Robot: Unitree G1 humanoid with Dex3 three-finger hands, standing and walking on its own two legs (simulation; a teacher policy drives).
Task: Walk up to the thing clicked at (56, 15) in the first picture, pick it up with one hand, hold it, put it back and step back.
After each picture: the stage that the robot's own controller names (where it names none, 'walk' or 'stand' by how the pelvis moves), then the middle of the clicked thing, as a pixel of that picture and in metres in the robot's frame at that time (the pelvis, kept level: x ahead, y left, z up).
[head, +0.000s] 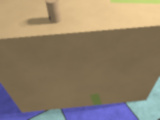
stand; (53, 10) +0.78 +0.18 +0.07
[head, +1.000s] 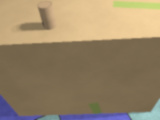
walk; (47, 15) +0.70 +0.21 +0.08
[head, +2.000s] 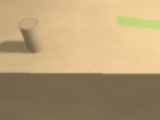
stand; (32, 36) +0.51 +0.22 +0.10
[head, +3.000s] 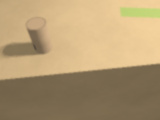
stand; (40, 36) +0.49 +0.17 +0.10
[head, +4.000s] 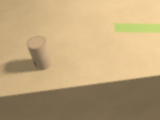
stand; (40, 53) +0.46 +0.18 +0.07
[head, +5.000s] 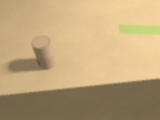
stand; (44, 53) +0.47 +0.17 +0.06
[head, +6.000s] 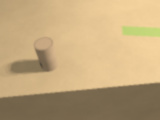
stand; (46, 55) +0.45 +0.16 +0.06
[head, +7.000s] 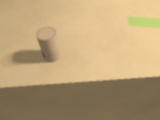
rise first; (49, 45) +0.47 +0.16 +0.07
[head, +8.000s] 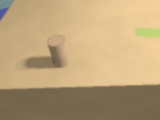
go down; (58, 52) +0.48 +0.15 +0.07
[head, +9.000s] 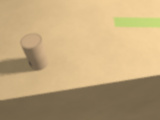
go down; (35, 52) +0.46 +0.15 +0.08
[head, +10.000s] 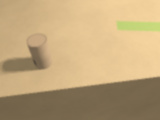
approach; (40, 52) +0.47 +0.15 +0.08
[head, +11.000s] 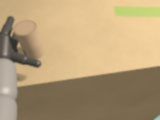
close in; (30, 41) +0.47 +0.16 +0.11
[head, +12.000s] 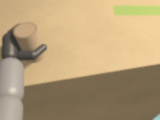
lift; (30, 43) +0.46 +0.16 +0.11
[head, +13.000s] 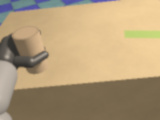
lift; (32, 50) +0.34 +0.16 +0.23
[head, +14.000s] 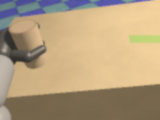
hold; (30, 45) +0.34 +0.16 +0.26
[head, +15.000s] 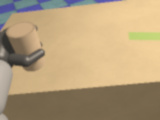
hold; (28, 47) +0.33 +0.17 +0.25
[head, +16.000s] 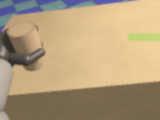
crouch; (28, 47) +0.33 +0.16 +0.25
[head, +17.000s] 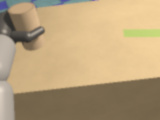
crouch; (28, 27) +0.40 +0.16 +0.27
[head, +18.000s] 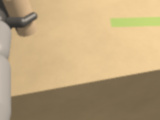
lower; (21, 14) +0.50 +0.16 +0.22
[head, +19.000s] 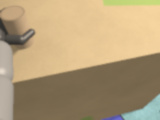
lower; (18, 28) +0.50 +0.16 +0.12
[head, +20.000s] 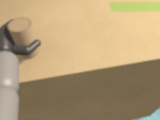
lower; (25, 39) +0.47 +0.16 +0.11
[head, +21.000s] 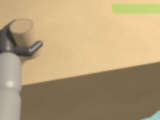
lower; (27, 40) +0.47 +0.16 +0.11
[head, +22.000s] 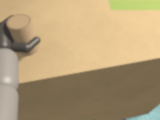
rest; (24, 36) +0.48 +0.16 +0.11
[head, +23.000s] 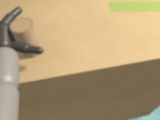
withdraw; (27, 38) +0.48 +0.16 +0.11
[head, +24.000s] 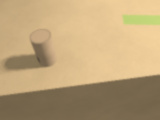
sink last; (44, 48) +0.45 +0.14 +0.10
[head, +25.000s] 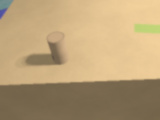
stand; (58, 48) +0.49 +0.15 +0.08
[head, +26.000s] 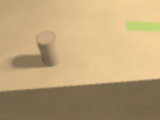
stand; (49, 49) +0.46 +0.15 +0.08
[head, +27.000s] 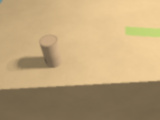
stand; (51, 51) +0.48 +0.16 +0.07
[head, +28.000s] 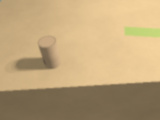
stand; (50, 53) +0.48 +0.16 +0.07
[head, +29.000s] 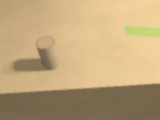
stand; (48, 54) +0.46 +0.16 +0.07
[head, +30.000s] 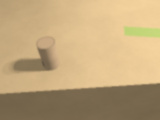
stand; (48, 54) +0.46 +0.16 +0.06
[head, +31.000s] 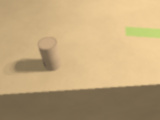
stand; (50, 54) +0.46 +0.15 +0.06
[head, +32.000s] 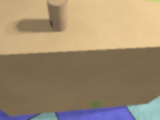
walk; (58, 13) +0.56 +0.11 +0.08
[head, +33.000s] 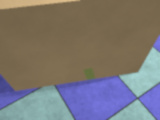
walk; out of the picture +0.82 +0.24 +0.10
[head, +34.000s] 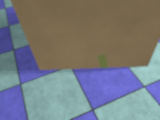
stand; out of the picture +1.14 +0.13 +0.09
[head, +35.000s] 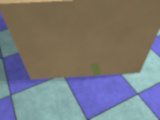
stand; out of the picture +1.07 +0.15 +0.07
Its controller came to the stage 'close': yes
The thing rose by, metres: 0.22
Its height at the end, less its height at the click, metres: +0.00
